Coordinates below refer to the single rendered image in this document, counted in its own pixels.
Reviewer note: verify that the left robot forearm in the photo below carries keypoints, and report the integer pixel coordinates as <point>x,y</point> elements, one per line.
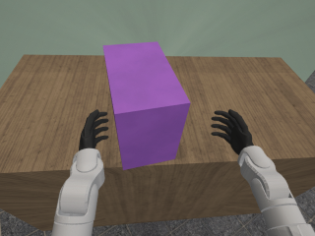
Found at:
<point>77,200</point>

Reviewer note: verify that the pedestal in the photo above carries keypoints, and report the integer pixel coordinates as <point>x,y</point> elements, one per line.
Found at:
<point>45,103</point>

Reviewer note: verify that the left robot hand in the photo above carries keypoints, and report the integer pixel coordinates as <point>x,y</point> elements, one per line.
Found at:
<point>88,137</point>

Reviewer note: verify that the carton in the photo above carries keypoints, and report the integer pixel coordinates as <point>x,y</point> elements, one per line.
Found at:
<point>149,104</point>

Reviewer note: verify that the right robot forearm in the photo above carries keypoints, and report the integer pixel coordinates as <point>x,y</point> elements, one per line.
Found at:
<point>273,196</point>

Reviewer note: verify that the right robot hand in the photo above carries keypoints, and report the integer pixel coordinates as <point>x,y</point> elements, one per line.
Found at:
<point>236,130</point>

